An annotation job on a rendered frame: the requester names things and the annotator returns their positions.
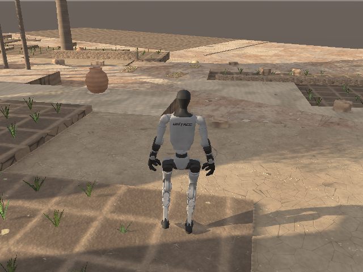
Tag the robot left shin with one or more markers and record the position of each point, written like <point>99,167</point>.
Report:
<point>165,202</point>

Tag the robot right hand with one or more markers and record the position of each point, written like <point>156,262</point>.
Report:
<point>210,166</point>

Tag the robot left hand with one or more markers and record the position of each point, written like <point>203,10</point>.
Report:
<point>154,162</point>

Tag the left robot forearm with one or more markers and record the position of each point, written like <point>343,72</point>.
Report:
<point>154,150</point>

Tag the right robot thigh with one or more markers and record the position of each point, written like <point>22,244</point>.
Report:
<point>194,170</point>

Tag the left robot upper arm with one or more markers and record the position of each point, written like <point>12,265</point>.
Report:
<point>162,128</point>

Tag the right robot upper arm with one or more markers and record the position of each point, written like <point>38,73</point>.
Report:
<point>200,120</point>

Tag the right robot forearm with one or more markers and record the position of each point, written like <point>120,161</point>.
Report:
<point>208,153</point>

